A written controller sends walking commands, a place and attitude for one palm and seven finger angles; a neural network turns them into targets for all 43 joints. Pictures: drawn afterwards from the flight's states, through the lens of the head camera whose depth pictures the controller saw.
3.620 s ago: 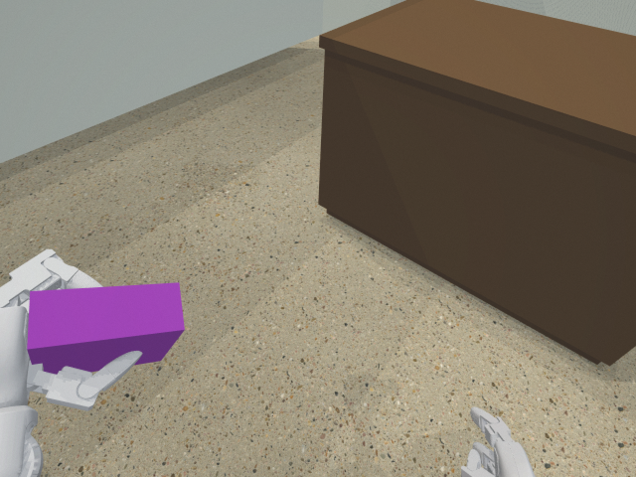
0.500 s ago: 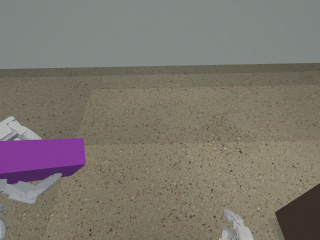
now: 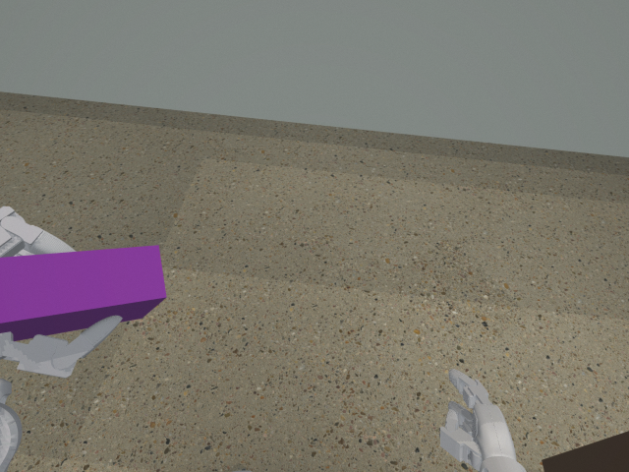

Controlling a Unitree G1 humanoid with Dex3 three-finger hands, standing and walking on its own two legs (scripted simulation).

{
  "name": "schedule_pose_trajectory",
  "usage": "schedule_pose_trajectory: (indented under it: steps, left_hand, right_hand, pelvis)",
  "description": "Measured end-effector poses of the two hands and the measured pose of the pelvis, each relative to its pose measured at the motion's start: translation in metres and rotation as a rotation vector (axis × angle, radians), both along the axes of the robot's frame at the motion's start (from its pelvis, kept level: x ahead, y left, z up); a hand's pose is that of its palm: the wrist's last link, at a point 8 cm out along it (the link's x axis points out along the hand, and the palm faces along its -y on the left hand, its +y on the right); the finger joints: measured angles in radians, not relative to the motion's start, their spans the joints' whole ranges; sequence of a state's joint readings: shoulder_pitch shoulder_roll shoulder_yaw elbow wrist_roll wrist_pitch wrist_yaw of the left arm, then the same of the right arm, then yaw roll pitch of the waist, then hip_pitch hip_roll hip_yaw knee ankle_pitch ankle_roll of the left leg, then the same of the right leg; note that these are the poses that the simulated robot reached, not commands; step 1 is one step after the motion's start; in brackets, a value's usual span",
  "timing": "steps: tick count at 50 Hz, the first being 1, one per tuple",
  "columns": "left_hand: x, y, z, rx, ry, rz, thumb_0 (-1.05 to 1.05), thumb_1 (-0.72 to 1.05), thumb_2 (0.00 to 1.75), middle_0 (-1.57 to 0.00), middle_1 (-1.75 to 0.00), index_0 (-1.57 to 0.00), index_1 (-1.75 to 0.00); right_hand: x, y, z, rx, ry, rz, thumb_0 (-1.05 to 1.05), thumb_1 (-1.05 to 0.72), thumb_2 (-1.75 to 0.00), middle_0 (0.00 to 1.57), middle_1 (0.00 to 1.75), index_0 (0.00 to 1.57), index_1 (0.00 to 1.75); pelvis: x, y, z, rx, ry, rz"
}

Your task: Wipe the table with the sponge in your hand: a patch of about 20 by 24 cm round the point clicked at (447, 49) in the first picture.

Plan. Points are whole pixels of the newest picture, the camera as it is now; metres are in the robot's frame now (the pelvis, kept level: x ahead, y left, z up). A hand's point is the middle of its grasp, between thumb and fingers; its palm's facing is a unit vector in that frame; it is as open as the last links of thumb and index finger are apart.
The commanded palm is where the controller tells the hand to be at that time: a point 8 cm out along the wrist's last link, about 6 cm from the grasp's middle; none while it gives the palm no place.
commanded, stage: turn to face it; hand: left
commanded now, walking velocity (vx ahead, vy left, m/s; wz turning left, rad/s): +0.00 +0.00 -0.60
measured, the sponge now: (104, 292) +0.23 +0.23 +0.16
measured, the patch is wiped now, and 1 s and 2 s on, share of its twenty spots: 0.00 0.00 0.00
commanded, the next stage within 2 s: none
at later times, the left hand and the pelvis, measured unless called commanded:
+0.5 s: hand (218, 313) +0.21 +0.11 +0.19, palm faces +0.13 -0.86 -0.50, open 9.2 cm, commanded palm +0.17 +0.17 +0.18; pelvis -0.06 -0.05 +0.01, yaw -16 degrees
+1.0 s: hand (334, 401) +0.16 +0.01 +0.16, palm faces -0.09 -0.86 -0.50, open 9.2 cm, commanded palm +0.12 +0.09 +0.18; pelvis -0.17 -0.06 -0.02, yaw -33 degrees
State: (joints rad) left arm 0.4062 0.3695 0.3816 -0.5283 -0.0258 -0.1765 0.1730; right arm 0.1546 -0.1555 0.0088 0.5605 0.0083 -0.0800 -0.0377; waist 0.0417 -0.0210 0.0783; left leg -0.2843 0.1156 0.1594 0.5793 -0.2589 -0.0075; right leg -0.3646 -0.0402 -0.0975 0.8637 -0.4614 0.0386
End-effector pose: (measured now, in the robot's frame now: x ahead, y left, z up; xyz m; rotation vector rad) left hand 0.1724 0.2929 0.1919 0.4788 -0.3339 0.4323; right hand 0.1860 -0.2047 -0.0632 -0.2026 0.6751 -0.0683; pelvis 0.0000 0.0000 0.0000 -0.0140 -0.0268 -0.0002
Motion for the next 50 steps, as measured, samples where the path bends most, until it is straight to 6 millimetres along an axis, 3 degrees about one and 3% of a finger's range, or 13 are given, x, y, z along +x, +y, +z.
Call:
schedule_pose_trajectory:
  steps: [4, 7, 11, 14, 21, 26, 32, 41, 46, 50]
  left_hand:
    - [0.005, -0.028, 0.005, -0.001, 0.026, -0.066, 0.0, -0.43, 1.04, -0.83, -1.38, -0.83, -1.38]
    - [0.01, -0.052, 0.007, 0.053, 0.053, -0.116, 0.0, -0.43, 1.04, -0.83, -1.38, -0.83, -1.38]
    - [0.017, -0.081, 0.004, 0.101, 0.087, -0.162, 0.0, -0.43, 1.04, -0.83, -1.38, -0.83, -1.38]
    - [0.02, -0.097, -0.001, 0.084, 0.134, -0.194, 0.0, -0.43, 1.04, -0.83, -1.38, -0.83, -1.38]
    - [0.017, -0.126, 0.006, 0.107, 0.157, -0.309, 0.0, -0.43, 1.04, -0.83, -1.38, -0.83, -1.38]
    - [0.01, -0.132, 0.015, 0.111, 0.103, -0.352, 0.0, -0.43, 1.04, -0.83, -1.38, -0.83, -1.38]
    - [-0.002, -0.134, 0.011, 0.065, 0.069, -0.399, 0.0, -0.43, 1.04, -0.83, -1.38, -0.83, -1.38]
    - [-0.021, -0.146, 0.003, 0.087, 0.065, -0.497, 0.0, -0.44, 1.04, -0.83, -1.38, -0.83, -1.38]
    - [-0.026, -0.18, -0.001, 0.094, 0.095, -0.531, 0.0, -0.44, 1.04, -0.83, -1.38, -0.83, -1.38]
    - [-0.027, -0.226, -0.009, 0.136, 0.072, -0.61, 0.0, -0.44, 1.04, -0.83, -1.38, -0.83, -1.38]
  right_hand:
    - [-0.01, 0.013, -0.005, 0.091, -0.022, 0.028, 0.01, -0.91, -0.9, 0.21, 0.3, 0.2, 0.3]
    - [-0.021, 0.006, -0.016, 0.142, -0.024, 0.013, 0.01, -0.9, -0.9, 0.21, 0.3, 0.2, 0.3]
    - [-0.044, -0.027, -0.037, 0.157, 0.016, -0.051, 0.01, -0.9, -0.9, 0.21, 0.3, 0.2, 0.3]
    - [-0.07, -0.06, -0.041, 0.118, 0.075, -0.133, 0.01, -0.91, -0.9, 0.21, 0.3, 0.2, 0.3]
    - [-0.139, -0.127, -0.029, 0.006, 0.141, -0.324, 0.01, -0.91, -0.9, 0.2, 0.3, 0.2, 0.3]
    - [-0.179, -0.148, -0.017, -0.04, 0.15, -0.402, 0.01, -0.91, -0.9, 0.2, 0.3, 0.19, 0.3]
    - [-0.212, -0.14, -0.008, -0.042, 0.136, -0.435, 0.01, -0.91, -0.9, 0.2, 0.3, 0.19, 0.3]
    - [-0.255, -0.094, -0.015, 0.064, 0.072, -0.482, 0.01, -0.91, -0.9, 0.2, 0.3, 0.2, 0.3]
    - [-0.288, -0.081, -0.035, 0.157, 0.082, -0.51, 0.01, -0.91, -0.9, 0.21, 0.3, 0.2, 0.3]
    - [-0.325, -0.096, -0.06, 0.179, 0.104, -0.539, 0.01, -0.91, -0.9, 0.21, 0.3, 0.2, 0.3]
  pelvis:
    - [-0.004, -0.009, 0.002, -0.003, 0.0, -0.045]
    - [-0.009, -0.021, -0.003, 0.009, -0.001, -0.08]
    - [-0.02, -0.037, -0.011, 0.015, -0.007, -0.113]
    - [-0.028, -0.043, -0.006, 0.045, -0.001, -0.157]
    - [-0.047, -0.051, 0.003, 0.072, 0.015, -0.234]
    - [-0.062, -0.05, 0.005, 0.083, 0.029, -0.288]
    - [-0.084, -0.041, 0.005, 0.093, 0.044, -0.354]
    - [-0.123, -0.032, 0.0, 0.047, 0.001, -0.46]
    - [-0.14, -0.045, -0.002, 0.009, 0.005, -0.546]
    - [-0.165, -0.061, -0.017, -0.006, 0.002, -0.578]
